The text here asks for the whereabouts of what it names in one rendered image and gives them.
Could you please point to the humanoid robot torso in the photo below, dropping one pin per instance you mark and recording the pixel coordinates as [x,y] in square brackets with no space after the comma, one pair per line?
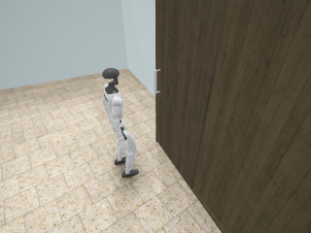
[108,101]

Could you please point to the right robot hand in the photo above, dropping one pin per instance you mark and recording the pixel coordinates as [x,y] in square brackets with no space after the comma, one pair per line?
[124,145]

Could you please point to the robot left upper arm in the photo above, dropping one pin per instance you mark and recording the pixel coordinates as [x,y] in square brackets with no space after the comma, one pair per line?
[103,100]

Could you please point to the wardrobe door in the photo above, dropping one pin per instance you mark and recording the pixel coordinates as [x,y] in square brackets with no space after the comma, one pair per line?
[188,40]
[254,164]

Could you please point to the handle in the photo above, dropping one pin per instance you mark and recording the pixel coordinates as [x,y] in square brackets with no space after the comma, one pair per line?
[155,77]

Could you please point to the right robot forearm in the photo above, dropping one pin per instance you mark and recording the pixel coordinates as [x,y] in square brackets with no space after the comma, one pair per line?
[117,128]

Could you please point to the robot right upper arm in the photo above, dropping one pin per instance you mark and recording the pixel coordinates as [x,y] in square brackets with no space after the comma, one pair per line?
[116,106]

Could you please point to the left robot shin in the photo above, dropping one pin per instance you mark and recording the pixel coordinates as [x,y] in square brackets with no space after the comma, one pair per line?
[120,155]

